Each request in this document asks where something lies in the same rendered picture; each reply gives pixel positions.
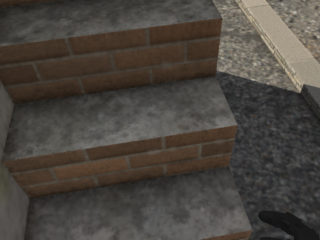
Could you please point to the right robot hand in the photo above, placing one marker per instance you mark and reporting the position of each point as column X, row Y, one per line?
column 289, row 223

